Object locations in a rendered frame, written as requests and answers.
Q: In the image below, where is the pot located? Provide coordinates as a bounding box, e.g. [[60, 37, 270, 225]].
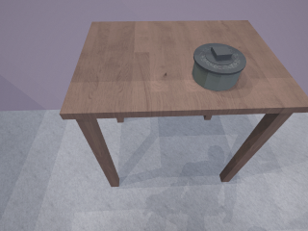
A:
[[192, 62, 241, 91]]

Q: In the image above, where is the table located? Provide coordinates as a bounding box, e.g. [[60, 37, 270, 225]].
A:
[[60, 20, 308, 187]]

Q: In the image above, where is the lid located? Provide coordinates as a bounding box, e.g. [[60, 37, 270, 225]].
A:
[[193, 43, 246, 76]]

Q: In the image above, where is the knob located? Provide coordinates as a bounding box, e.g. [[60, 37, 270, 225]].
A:
[[211, 45, 233, 60]]

